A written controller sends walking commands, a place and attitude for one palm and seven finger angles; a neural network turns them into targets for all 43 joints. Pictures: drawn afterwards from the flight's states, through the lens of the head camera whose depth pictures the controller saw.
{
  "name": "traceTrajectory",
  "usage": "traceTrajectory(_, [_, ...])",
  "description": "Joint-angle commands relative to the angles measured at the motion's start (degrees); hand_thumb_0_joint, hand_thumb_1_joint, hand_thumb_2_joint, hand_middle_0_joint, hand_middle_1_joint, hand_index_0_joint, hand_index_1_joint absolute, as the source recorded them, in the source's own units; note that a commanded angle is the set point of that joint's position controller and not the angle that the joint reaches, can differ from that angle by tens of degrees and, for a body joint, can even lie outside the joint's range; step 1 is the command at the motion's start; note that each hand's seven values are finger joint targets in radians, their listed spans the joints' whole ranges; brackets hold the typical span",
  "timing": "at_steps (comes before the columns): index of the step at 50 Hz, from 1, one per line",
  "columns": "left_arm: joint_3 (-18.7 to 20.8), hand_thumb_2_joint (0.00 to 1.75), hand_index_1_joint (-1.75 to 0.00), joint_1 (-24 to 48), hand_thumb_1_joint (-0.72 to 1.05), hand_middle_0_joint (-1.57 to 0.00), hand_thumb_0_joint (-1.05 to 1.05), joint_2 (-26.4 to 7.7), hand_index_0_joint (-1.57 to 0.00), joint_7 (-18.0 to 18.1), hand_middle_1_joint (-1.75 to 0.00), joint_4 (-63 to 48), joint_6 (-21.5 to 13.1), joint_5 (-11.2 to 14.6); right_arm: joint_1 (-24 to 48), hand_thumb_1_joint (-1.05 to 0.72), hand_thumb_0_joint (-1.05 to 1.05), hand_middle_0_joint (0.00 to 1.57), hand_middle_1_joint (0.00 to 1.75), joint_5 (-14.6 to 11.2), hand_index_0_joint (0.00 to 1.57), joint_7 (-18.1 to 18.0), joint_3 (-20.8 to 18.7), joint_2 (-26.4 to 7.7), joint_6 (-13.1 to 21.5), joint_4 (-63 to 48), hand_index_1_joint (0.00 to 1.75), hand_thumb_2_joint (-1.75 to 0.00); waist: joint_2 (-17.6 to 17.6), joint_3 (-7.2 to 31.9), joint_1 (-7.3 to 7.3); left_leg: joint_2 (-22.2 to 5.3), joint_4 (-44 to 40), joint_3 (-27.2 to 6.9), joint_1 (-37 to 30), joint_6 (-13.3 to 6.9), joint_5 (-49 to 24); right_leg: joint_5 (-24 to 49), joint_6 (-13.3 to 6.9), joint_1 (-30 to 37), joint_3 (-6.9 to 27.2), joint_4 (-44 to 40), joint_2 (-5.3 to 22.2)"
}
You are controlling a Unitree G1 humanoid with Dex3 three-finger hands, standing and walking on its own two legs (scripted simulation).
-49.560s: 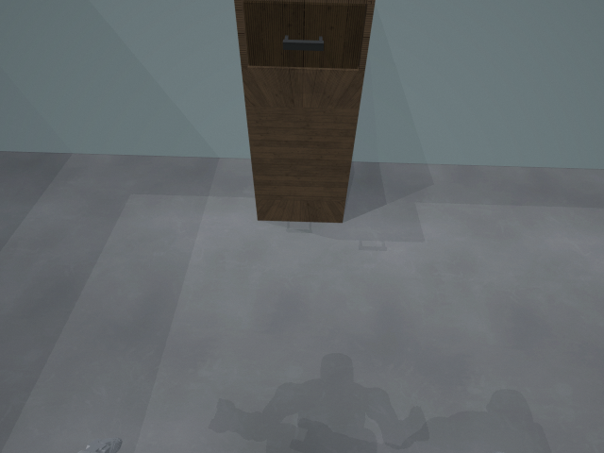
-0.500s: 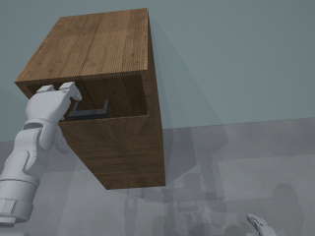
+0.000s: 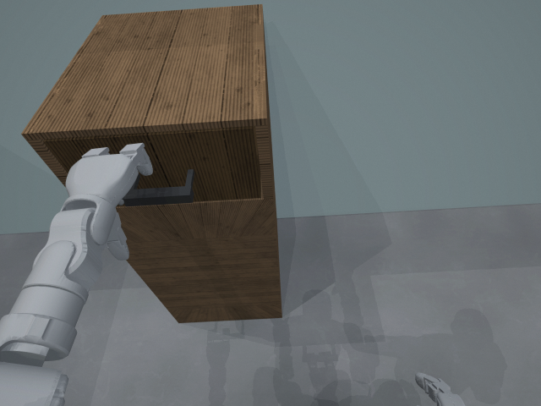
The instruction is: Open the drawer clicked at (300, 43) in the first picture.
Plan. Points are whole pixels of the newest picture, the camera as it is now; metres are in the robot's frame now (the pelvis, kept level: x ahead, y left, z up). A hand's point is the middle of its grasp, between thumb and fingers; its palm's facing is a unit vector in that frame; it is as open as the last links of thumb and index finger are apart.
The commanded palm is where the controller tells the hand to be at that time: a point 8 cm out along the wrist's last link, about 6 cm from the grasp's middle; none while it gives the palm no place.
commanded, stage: move the hooked fingers above the handle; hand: left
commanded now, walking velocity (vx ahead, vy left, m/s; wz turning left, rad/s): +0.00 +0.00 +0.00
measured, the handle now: (160, 186) +0.45 +0.24 +0.04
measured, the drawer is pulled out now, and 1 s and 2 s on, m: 0.00 0.00 0.00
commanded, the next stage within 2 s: none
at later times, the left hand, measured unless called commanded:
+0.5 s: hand (115, 198) +0.39 +0.28 +0.09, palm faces -0.07 -0.02 -1.00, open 13.8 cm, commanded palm +0.38 +0.26 +0.16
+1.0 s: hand (119, 190) +0.40 +0.27 +0.10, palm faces -0.05 +0.00 -1.00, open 13.8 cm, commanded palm +0.38 +0.26 +0.16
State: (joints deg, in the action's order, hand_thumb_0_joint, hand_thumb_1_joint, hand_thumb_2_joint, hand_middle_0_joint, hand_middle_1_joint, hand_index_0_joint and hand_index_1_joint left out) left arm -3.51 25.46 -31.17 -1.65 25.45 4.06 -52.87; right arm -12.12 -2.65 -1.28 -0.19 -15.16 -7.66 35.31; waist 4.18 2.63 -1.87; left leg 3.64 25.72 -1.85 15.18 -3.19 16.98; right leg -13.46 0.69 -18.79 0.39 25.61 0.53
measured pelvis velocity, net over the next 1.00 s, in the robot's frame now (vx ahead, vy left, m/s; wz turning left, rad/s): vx -0.01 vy -0.02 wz -0.03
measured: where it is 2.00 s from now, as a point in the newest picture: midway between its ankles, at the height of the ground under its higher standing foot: outside the picture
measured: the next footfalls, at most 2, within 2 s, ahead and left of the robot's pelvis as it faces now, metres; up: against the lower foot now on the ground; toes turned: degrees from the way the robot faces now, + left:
none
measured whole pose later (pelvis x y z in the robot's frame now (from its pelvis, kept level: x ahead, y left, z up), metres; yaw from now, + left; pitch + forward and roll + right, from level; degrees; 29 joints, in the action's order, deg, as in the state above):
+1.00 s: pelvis -0.01 -0.02 +0.00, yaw -2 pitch +8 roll +0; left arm 2.1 30.2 -34.3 2.8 37.8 -0.9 -54.8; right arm -13.7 -3.0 -3.2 -0.1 -14.5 -8.3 36.4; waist 4.3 3.2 -0.3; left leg 1.8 26.4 -0.6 17.4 -1.8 16.9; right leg -13.0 -0.7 -21.9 1.4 26.9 -1.3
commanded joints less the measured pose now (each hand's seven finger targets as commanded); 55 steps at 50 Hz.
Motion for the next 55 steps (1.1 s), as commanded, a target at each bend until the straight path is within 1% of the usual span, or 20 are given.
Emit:
traceTrajectory(1, [3.2, 0.3, -1.2, 29.7, -0.5, -0.3, 0.0, -11.5, -0.3, 2.0, -1.2, -16.8, -6.3, -0.5, 1.2, -0.9, 0.0, 0.2, 0.3, 0.8, 0.2, -1.1, -3.6, -6.9, 2.6, -6.5, 0.3, -0.9, 1.3, 21.1, 2.44, -3.1, 1.3, -1.3, -10.3, 2.4, -34.0, 15.3, -3.5, 5.5, -2.0, 1.1, -1.7])
traceTrajectory(3, [5.9, 0.3, -1.2, 32.0, -0.5, -0.3, 0.0, -14.0, -0.3, 4.1, -1.2, -16.7, -8.4, -0.7, -0.3, -0.9, 0.0, 0.2, 0.3, 1.1, 0.2, -1.2, -3.9, -6.8, 3.0, -5.3, 0.3, -0.9, 3.0, 22.6, 2.12, -3.2, 2.1, -1.7, -10.9, 3.0, -36.2, 15.9, -3.8, 5.1, -2.0, 1.7, -1.8])
traceTrajectory(6, [10.7, 0.3, -1.2, 29.1, -0.5, -0.3, 0.0, -16.6, -0.3, 7.3, -1.2, -11.1, -8.9, -0.8, -1.4, -0.9, 0.0, 0.2, 0.3, 1.1, 0.2, -0.9, -3.9, -6.7, 3.0, -4.0, 0.3, -0.9, 1.1, 21.3, 0.51, -3.0, 2.3, -1.0, -7.0, 3.5, -37.7, 18.4, -4.1, 6.7, -2.3, 2.7, -1.9])
traceTrajectory(7, [13.2, 0.3, -1.2, 27.6, -0.5, -0.3, 0.0, -18.7, -0.3, 8.4, -1.2, -9.3, -8.3, -0.7, -1.5, -0.9, 0.0, 0.2, 0.3, 1.3, 0.2, -0.7, -3.8, -6.8, 2.9, -3.8, 0.3, -0.9, 0.8, 21.8, -0.53, -2.8, 1.9, -0.8, -5.4, 3.7, -37.4, 19.2, -4.2, 8.6, -2.2, 2.8, -1.8])
traceTrajectory(12, [15.7, 0.3, -1.2, 18.6, -0.5, -0.3, 0.0, -20.5, -0.3, 10.3, -1.2, -2.4, -2.9, -1.6, 0.4, -0.9, 0.0, 0.2, 0.3, 1.2, 0.2, 0.1, -3.2, -6.8, 1.7, -4.7, 0.3, -0.9, -3.0, 21.7, -2.62, -2.5, 0.4, 1.6, 0.6, 2.6, -34.6, 24.3, -3.9, 15.5, -1.4, 3.1, -1.3])
traceTrajectory(17, [14.9, 0.3, -1.2, 18.2, -0.5, -0.3, 0.0, -21.5, -0.3, 8.4, -1.2, -4.6, -1.2, -0.9, 1.9, -0.9, 0.0, 0.2, 0.3, 0.5, 0.2, -0.6, -2.9, -7.3, 0.6, -6.0, 0.3, -0.9, -6.1, 21.0, -1.34, -2.3, -1.2, 3.0, 2.2, 1.1, -27.8, 24.1, -3.0, 18.1, -0.6, 1.8, -0.9])
traceTrajectory(18, [14.4, 0.3, -1.2, 19.4, -0.5, -0.3, 0.0, -21.9, -0.3, 7.8, -1.2, -5.4, -1.5, -1.1, 1.9, -0.9, 0.0, 0.2, 0.3, 0.4, 0.2, -0.7, -2.9, -7.4, 0.7, -6.2, 0.3, -0.9, -4.7, 20.5, -0.88, -2.3, -1.2, 3.0, 1.7, 0.8, -27.0, 23.5, -3.0, 17.2, -0.6, 1.7, -1.0])
traceTrajectory(20, [12.5, 0.3, -1.2, 19.0, -0.5, -0.3, 0.0, -19.8, -0.3, 6.3, -1.2, -6.9, -2.4, -0.9, 1.7, -0.9, 0.0, 0.2, 0.3, 0.2, 0.2, -1.2, -3.3, -7.6, 1.1, -6.8, 0.3, -0.9, -4.1, 21.2, 0.1, -2.3, -0.6, 2.9, -0.1, 0.2, -26.9, 23.0, -2.8, 15.9, -0.8, 1.5, -1.0])
traceTrajectory(23, [6.8, 0.3, -1.2, 25.1, -0.5, -0.3, 0.0, -14.9, -0.3, 3.7, -1.2, -8.1, -5.1, -0.2, 0.7, -0.9, 0.0, 0.2, 0.3, -0.1, 0.2, -1.9, -3.7, -7.7, 1.8, -6.3, 0.3, -0.9, -2.9, 18.5, 3.17, -2.2, 0.4, 2.4, -2.3, -0.4, -24.0, 18.7, -2.7, 10.3, -1.1, 0.5, -1.3])
traceTrajectory(25, [2.9, 0.3, -1.2, 29.4, -0.5, -0.3, 0.0, -11.6, -0.3, 2.8, -1.2, -9.7, -7.4, 0.4, 0.1, -0.9, 0.0, 0.2, 0.3, 0.2, 0.2, -2.2, -3.9, -7.3, 2.4, -5.9, 0.3, -0.9, -1.0, 18.0, 4.24, -1.9, 1.1, 2.0, -4.3, -0.4, -22.6, 16.2, -2.8, 7.1, -1.1, 0.2, -1.3])
traceTrajectory(27, [1.6, 0.3, -1.2, 32.7, -0.5, -0.3, 0.0, -10.7, -0.3, 2.6, -1.2, -10.5, -9.2, 0.6, -0.9, -0.9, 0.0, 0.2, 0.3, 0.4, 0.2, -2.4, -4.1, -7.2, 2.7, -5.1, 0.3, -0.9, -0.5, 18.4, 4.76, -1.7, 1.8, 1.6, -5.2, -0.2, -22.8, 15.2, -3.0, 5.7, -1.2, 0.2, -1.4])
traceTrajectory(31, [6.8, 0.3, -1.2, 34.5, -0.5, -0.3, 0.0, -15.4, -0.3, 5.3, -1.2, -7.0, -11.0, -0.6, -1.7, -0.9, 0.0, 0.2, 0.3, 0.4, 0.2, -2.3, -4.0, -7.0, 2.8, -3.8, 0.3, -0.9, 0.1, 19.3, 2.96, -1.5, 1.9, 1.0, -3.3, 0.6, -23.8, 15.8, -3.7, 6.2, -1.4, 1.7, -1.4])
traceTrajectory(33, [11.3, 0.3, -1.2, 33.2, -0.5, -0.3, 0.0, -19.3, -0.3, 7.3, -1.2, -3.2, -10.3, -0.9, -1.6, -0.9, 0.0, 0.2, 0.3, 0.4, 0.2, -2.1, -3.8, -7.2, 2.5, -3.4, 0.3, -0.9, -1.2, 19.5, 1.57, -1.5, 1.4, 1.2, -0.6, 0.9, -23.6, 16.1, -3.8, 8.1, -1.4, 2.2, -1.2])
traceTrajectory(37, [14.7, 0.3, -1.2, 28.3, -0.5, -0.3, 0.0, -22.2, -0.3, 10.0, -1.2, 2.9, -6.7, -1.9, -0.1, -0.9, 0.0, 0.2, 0.3, 0.6, 0.2, -1.5, -3.1, -6.8, 1.9, -4.4, 0.3, -0.9, -2.2, 19.6, -1.17, -1.6, 0.2, 2.2, 3.5, 1.5, -24.3, 18.7, -3.8, 12.9, -1.1, 2.8, -1.0])
traceTrajectory(41, [13.8, 0.3, -1.2, 26.9, -0.5, -0.3, 0.0, -22.4, -0.3, 10.1, -1.2, 1.2, -3.9, -2.5, 1.2, -0.9, 0.0, 0.2, 0.3, 0.3, 0.2, -1.4, -2.8, -6.9, 1.4, -5.5, 0.3, -0.9, -4.0, 20.7, -1.11, -2.0, -0.6, 3.5, 3.7, 1.1, -24.0, 20.9, -3.2, 15.3, -0.3, 2.3, -0.8])
traceTrajectory(42, [15.6, 0.3, -1.2, 25.2, -0.5, -0.3, 0.0, -23.9, -0.3, 10.1, -1.2, 1.6, -3.6, -2.0, 1.1, -0.9, 0.0, 0.2, 0.3, 0.3, 0.2, -1.6, -2.8, -6.9, 1.1, -5.7, 0.3, -0.9, -5.7, 21.7, -1.47, -1.9, -1.0, 3.5, 4.1, 1.0, -23.7, 21.1, -3.1, 17.5, -0.1, 2.1, -0.8])
traceTrajectory(47, [12.6, 0.3, -1.2, 24.6, -0.5, -0.3, 0.0, -21.8, -0.3, 6.5, -1.2, 2.3, -4.2, -1.7, 0.7, -0.9, 0.0, 0.2, 0.3, -0.1, 0.2, -2.5, -3.1, -7.7, 1.2, -6.1, 0.3, -0.9, -7.0, 19.9, 0.78, -1.9, -1.2, 3.9, 3.8, 0.0, -19.6, 18.5, -2.4, 15.6, 0.1, 0.7, -0.7])
traceTrajectory(49, [11.2, 0.3, -1.2, 26.8, -0.5, -0.3, 0.0, -21.2, -0.3, 5.0, -1.2, 1.2, -6.0, -1.6, -0.1, -0.9, 0.0, 0.2, 0.3, -0.2, 0.2, -2.7, -3.3, -8.1, 1.7, -5.9, 0.3, -0.9, -4.6, 18.7, 1.85, -1.9, -0.8, 3.6, 2.4, -0.4, -18.6, 17.0, -2.5, 12.9, 0.0, 0.3, -0.8])
traceTrajectory(52, [4.1, 0.3, -1.2, 30.5, -0.5, -0.3, 0.0, -13.2, -0.3, 2.9, -1.2, -3.4, -9.3, -0.5, -0.9, -0.9, 0.0, 0.2, 0.3, -0.1, 0.2, -2.7, -3.9, -7.5, 2.5, -6.0, 0.3, -0.9, -2.8, 18.5, 3.97, -1.7, 0.6, 3.1, -0.9, -0.7, -18.7, 14.9, -2.6, 8.7, -0.4, -0.1, -1.0])
traceTrajectory(55, [4.6, 0.3, -1.2, 33.4, -0.5, -0.3, 0.0, -14.0, -0.3, 3.3, -1.2, -7.2, -12.4, 0.2, -2.3, -0.9, 0.0, 0.2, 0.3, 0.4, 0.2, -2.7, -4.4, -7.3, 3.0, -4.9, 0.3, -0.9, 0.5, 19.9, 3.91, -1.7, 1.5, 1.7, -4.0, -0.4, -20.3, 13.1, -3.1, 5.5, -0.6, 0.4, -1.4])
